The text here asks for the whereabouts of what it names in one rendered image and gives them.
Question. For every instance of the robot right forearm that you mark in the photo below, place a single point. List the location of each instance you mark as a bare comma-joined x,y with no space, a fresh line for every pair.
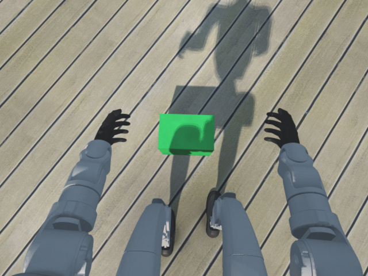
311,214

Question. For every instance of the robot right upper arm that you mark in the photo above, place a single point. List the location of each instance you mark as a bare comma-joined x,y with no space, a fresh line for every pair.
312,257

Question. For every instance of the robot left forearm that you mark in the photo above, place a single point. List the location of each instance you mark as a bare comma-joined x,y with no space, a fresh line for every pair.
76,207

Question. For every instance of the carton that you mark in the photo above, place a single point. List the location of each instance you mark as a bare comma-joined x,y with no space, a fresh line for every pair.
186,134

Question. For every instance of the left robot hand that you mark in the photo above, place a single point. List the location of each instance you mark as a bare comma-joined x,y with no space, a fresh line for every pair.
107,131

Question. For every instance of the robot left upper arm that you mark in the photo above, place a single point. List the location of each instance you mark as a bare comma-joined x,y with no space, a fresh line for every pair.
58,252

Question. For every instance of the right robot hand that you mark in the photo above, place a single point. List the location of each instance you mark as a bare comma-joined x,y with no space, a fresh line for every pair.
288,133

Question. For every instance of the robot right thigh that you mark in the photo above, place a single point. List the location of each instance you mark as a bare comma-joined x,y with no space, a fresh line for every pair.
241,251

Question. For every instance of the robot left shin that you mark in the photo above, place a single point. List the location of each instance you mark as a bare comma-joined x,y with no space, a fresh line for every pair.
166,236

